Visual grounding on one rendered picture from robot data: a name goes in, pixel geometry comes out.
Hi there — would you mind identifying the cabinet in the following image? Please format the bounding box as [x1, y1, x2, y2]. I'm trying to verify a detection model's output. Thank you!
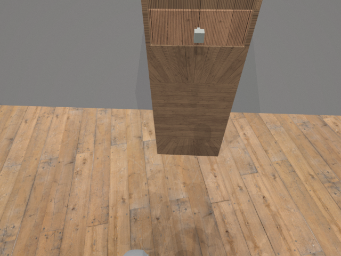
[141, 0, 262, 156]

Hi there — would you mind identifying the drawer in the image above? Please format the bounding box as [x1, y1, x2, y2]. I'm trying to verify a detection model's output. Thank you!
[149, 9, 253, 46]

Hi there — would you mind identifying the handle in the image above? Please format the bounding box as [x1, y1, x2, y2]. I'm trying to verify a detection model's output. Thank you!
[193, 27, 205, 43]

